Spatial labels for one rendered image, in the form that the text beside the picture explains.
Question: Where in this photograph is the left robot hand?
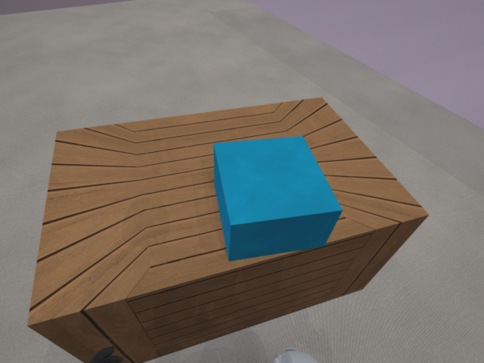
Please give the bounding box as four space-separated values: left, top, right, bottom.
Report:
89 346 123 363

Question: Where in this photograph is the pedestal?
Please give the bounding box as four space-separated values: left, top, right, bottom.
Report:
27 98 429 363

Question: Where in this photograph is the carton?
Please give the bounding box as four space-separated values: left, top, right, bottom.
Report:
213 136 343 262

